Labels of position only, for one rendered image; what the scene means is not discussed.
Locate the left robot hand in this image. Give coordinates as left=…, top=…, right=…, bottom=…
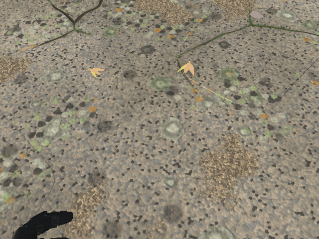
left=11, top=211, right=74, bottom=239

